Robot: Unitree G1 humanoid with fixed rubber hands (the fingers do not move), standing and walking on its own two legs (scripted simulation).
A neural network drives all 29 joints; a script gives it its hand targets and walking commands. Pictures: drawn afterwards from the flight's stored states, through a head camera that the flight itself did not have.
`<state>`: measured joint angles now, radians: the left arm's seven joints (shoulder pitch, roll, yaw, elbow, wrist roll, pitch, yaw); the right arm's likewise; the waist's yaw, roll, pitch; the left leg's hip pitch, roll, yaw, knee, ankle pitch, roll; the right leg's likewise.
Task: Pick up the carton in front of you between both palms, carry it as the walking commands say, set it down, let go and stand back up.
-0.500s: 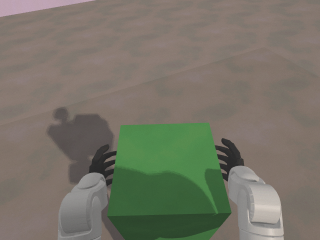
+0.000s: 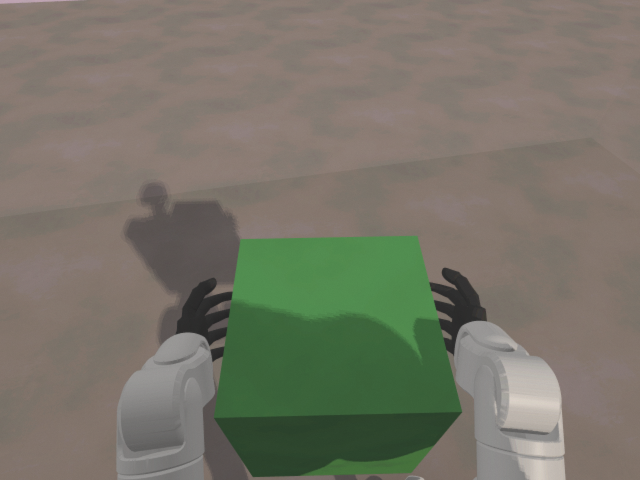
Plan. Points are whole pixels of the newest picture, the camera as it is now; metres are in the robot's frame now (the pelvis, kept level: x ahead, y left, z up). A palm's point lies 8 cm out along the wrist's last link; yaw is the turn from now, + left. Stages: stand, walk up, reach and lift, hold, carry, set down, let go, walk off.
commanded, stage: carry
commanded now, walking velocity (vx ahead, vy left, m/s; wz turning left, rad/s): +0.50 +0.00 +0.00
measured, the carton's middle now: (330, 362) +0.28 +0.00 +0.01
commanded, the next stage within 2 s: none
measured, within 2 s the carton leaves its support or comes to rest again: neither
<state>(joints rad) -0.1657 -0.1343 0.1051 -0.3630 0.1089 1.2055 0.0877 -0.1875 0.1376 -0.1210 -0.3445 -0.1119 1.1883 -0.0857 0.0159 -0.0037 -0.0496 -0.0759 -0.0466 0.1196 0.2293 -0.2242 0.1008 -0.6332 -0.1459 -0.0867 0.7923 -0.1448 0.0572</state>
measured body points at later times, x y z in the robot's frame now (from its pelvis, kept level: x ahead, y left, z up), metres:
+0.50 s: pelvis +0.34 -0.05 +0.00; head +0.35 -0.06 +0.45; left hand +0.60 +0.12 +0.07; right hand +0.63 -0.18 +0.07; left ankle +0.42 +0.12 -0.69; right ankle +0.31 -0.12 -0.75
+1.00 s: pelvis +0.67 +0.03 +0.00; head +0.70 +0.04 +0.45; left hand +0.96 +0.18 +0.07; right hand +0.96 -0.12 +0.08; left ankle +0.62 +0.10 -0.75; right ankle +0.75 -0.13 -0.69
